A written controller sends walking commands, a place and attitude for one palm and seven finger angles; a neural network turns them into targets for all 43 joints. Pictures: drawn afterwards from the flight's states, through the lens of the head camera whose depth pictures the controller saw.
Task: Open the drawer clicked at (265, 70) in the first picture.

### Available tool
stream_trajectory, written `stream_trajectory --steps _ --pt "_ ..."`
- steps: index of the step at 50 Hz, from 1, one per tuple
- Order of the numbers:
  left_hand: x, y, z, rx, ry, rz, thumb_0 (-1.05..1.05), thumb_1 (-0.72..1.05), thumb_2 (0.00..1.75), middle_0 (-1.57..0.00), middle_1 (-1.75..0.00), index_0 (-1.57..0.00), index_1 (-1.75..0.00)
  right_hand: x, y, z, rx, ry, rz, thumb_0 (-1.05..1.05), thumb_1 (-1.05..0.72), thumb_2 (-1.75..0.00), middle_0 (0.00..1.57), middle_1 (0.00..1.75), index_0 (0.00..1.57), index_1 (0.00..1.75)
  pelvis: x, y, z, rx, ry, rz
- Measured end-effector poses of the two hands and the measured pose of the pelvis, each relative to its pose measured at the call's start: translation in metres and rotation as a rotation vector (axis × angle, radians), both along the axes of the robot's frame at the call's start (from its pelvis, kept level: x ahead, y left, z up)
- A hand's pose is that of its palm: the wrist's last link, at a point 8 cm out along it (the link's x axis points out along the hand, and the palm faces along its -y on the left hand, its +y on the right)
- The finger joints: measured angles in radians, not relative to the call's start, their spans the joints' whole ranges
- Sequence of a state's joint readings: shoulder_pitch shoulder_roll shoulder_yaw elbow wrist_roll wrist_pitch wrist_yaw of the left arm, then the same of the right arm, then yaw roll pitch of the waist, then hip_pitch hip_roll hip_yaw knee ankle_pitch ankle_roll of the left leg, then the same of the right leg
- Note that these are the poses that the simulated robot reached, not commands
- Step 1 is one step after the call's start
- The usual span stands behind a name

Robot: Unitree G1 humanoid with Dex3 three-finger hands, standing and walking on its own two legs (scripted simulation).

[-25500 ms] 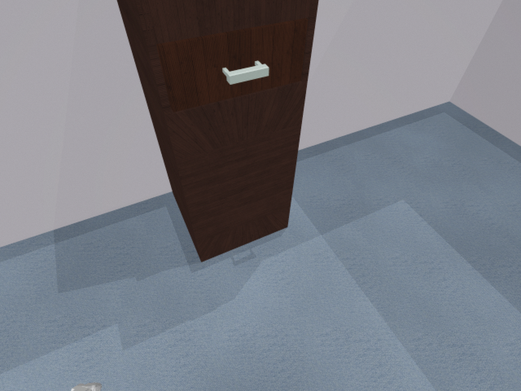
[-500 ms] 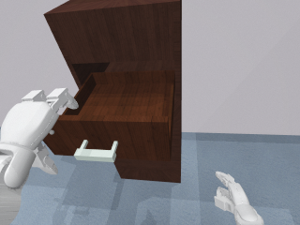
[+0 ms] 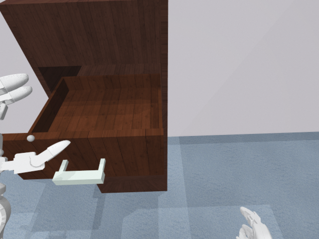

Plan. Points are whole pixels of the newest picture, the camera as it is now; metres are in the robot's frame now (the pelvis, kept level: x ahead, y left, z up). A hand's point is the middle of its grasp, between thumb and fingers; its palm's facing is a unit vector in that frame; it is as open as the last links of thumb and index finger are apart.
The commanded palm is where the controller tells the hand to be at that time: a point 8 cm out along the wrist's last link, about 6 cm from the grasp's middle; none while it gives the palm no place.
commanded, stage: draw the hand back to the body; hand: left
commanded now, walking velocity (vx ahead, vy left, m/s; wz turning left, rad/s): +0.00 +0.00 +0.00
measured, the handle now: (81, 170) +0.24 +0.22 +0.08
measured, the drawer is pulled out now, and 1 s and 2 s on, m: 0.30 0.30 0.30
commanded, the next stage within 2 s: step back with the hand held close in 0.52 s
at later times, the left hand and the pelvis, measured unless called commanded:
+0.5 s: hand (10, 142) +0.18 +0.24 +0.26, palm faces +0.54 -0.77 -0.35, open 7.7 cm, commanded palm +0.13 +0.28 +0.26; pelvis +0.00 +0.00 +0.00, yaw +1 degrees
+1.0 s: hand (14, 154) +0.17 +0.24 +0.24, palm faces +0.38 -0.74 -0.56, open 7.4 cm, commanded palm +0.10 +0.29 +0.26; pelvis -0.04 +0.02 +0.00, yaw -1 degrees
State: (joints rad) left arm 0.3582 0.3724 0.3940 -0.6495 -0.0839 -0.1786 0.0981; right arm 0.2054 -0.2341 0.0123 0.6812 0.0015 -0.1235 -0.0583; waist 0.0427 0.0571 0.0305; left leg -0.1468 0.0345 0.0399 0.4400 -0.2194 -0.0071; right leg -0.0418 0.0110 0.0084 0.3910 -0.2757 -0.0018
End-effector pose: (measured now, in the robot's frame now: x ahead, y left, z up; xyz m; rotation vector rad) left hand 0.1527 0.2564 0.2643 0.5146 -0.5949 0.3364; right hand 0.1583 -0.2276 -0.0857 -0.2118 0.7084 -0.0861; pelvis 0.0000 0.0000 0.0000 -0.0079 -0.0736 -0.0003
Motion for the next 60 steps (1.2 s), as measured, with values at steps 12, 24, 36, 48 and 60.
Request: stream_trajectory --steps 12,24,36,48,60 --pt "-0.010 0.019 0.004 0.014 0.013 0.103 0.01 0.45 0.71 -0.25 -0.58 -0.25 -0.58 0.030 0.018 0.006 0.045 -0.058 0.030 0.01 -0.91 -0.90 0.20 0.30 0.20 0.30 0.003 0.001 0.000 -0.001 0.007 0.004" --pt "-0.016 0.018 0.002 -0.021 0.006 0.123 0.01 0.80 0.86 -0.22 -0.36 -0.22 -0.35 0.045 0.027 0.013 0.043 -0.086 0.087 0.01 -0.90 -0.90 0.20 0.30 0.21 0.30 0.002 -0.002 0.000 -0.002 0.001 0.017" --pt "-0.011 0.017 0.007 0.044 0.010 0.112 0.02 0.88 0.90 -0.22 -0.31 -0.21 -0.30 0.031 0.014 0.010 0.032 -0.046 0.055 0.01 -0.90 -0.90 0.20 0.30 0.21 0.30 -0.001 -0.004 0.000 -0.009 0.039 0.010" --pt "-0.009 0.017 -0.003 0.189 0.111 -0.014 0.02 0.89 0.90 -0.22 -0.30 -0.22 -0.30 -0.021 -0.010 0.013 -0.031 0.012 -0.100 0.01 -0.91 -0.90 0.20 0.30 0.21 0.30 -0.030 0.012 -0.003 -0.011 0.099 -0.024" --pt "-0.082 0.037 0.006 0.223 -0.060 0.064 0.01 0.89 0.90 -0.22 -0.30 -0.22 -0.30 -0.083 0.011 0.002 -0.027 -0.003 -0.061 0.01 -0.91 -0.90 0.20 0.30 0.21 0.30 -0.082 0.020 -0.015 -0.015 0.074 -0.006"
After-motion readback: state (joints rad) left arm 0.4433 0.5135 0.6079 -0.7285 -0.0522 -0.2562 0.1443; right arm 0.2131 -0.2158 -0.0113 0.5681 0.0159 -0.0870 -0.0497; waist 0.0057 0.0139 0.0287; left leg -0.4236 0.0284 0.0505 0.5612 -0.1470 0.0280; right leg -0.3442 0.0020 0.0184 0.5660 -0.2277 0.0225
